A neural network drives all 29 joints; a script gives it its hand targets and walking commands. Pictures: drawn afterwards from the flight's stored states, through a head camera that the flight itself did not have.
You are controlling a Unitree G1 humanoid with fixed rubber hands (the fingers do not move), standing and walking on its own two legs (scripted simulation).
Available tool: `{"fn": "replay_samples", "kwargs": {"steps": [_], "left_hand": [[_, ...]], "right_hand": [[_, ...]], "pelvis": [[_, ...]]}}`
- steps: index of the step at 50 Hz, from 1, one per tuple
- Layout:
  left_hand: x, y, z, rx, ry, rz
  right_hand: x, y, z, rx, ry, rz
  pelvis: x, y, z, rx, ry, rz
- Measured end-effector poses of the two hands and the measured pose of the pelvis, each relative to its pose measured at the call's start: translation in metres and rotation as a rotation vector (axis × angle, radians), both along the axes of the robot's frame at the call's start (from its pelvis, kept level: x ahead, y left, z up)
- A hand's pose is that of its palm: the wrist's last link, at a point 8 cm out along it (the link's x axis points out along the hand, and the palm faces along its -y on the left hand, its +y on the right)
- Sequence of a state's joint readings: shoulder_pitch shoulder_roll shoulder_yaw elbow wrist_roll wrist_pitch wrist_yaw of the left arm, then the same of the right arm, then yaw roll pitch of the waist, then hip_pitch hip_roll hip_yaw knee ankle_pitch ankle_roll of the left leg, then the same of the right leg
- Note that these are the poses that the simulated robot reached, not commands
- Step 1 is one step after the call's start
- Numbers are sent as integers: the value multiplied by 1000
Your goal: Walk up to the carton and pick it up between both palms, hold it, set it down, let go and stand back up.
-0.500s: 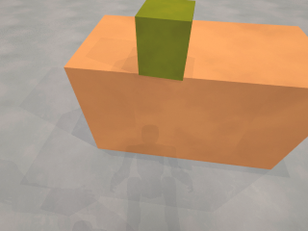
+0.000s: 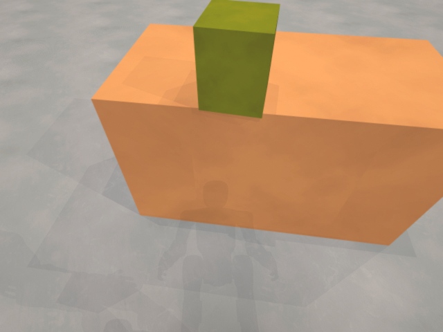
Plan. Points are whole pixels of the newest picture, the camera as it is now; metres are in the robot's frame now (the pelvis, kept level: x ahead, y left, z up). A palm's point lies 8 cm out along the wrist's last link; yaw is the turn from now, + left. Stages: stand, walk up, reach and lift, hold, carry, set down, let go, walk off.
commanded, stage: stand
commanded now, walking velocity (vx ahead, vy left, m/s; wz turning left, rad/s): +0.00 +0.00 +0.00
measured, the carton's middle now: (237, 59) +0.83 -0.04 +0.09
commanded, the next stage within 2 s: walk up in 0.02 s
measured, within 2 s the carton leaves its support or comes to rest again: neither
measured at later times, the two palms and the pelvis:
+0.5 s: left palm out of the picture +0.09 +0.23 -0.11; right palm out of the picture +0.00 -0.32 -0.14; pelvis +0.05 -0.05 -0.01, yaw -3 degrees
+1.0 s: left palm (111, 304) +0.21 +0.24 -0.14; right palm (338, 241) +0.34 -0.27 -0.12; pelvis +0.24 -0.02 -0.02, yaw -6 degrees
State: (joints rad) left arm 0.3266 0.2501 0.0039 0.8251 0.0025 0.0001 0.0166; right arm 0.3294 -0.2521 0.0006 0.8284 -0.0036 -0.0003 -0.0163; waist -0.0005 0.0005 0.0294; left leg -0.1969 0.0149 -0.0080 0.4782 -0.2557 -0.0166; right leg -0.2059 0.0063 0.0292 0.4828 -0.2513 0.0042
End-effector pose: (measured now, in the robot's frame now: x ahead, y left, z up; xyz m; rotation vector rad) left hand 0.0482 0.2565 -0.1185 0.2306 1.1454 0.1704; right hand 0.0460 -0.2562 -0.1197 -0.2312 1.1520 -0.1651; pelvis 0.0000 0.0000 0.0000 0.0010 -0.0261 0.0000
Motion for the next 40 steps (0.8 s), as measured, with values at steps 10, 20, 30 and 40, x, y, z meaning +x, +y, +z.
{"fn": "replay_samples", "kwargs": {"steps": [10, 20, 30, 40], "left_hand": [[-6, 0, -2, -4, 21, 8], [10, -10, 7, 19, 56, -76], [34, -49, -2, 85, 26, -10], [48, -57, 14, 54, 184, 20]], "right_hand": [[-9, 0, -1, -1, 27, -11], [-41, -25, -2, -17, 70, -102], [1, -80, -36, 10, 171, -73], [147, -69, -7, 38, -32, 12]], "pelvis": [[0, 0, 1, -1, 0, 0], [22, -18, 3, 3, 1, -46], [72, -63, -20, -7, -37, -52], [142, -59, -1, -10, -24, -80]]}}
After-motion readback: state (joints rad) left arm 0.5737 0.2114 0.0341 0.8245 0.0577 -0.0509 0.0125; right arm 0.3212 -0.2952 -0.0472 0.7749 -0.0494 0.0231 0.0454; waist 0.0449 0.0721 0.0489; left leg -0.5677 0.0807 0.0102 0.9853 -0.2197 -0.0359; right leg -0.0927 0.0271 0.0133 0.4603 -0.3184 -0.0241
